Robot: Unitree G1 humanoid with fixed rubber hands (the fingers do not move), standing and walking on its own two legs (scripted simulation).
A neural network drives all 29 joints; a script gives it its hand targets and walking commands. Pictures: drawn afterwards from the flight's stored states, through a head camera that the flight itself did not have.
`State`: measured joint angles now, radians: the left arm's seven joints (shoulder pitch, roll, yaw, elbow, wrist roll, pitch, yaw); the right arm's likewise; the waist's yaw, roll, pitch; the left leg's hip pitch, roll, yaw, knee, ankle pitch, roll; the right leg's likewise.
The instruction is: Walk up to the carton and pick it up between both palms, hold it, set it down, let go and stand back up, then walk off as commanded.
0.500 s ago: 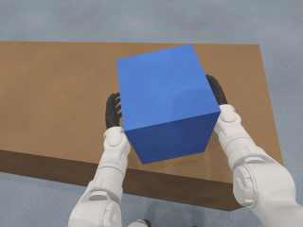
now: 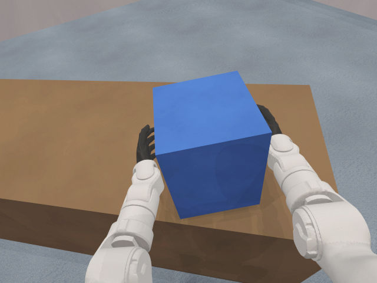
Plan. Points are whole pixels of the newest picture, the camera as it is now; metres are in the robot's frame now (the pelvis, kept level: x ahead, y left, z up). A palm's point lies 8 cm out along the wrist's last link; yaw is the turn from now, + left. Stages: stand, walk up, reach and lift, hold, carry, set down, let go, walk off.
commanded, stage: reach and lift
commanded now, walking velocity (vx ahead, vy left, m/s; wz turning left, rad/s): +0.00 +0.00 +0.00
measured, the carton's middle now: (207, 147) +0.41 +0.06 +0.05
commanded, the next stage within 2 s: none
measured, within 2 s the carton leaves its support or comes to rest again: neither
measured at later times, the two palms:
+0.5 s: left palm (138, 143) +0.34 +0.19 +0.13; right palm (280, 122) +0.42 -0.09 +0.14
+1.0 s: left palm (145, 140) +0.35 +0.17 +0.13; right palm (293, 124) +0.40 -0.11 +0.15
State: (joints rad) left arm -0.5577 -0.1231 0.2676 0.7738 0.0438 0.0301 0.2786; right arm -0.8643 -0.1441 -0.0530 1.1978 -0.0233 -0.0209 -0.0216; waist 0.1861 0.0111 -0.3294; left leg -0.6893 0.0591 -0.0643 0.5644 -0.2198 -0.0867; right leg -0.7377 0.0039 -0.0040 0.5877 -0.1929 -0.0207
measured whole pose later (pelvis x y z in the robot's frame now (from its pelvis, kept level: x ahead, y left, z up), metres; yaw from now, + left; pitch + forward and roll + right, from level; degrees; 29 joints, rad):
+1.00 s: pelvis -0.02 +0.00 +0.01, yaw +0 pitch +9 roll +0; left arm -0.69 -0.04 0.27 0.77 0.02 0.23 0.22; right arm -0.90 -0.12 -0.08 1.04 0.04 0.24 -0.12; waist 0.09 0.01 -0.24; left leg -0.50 0.06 -0.07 0.56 -0.22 -0.09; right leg -0.54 0.00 0.00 0.58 -0.18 -0.01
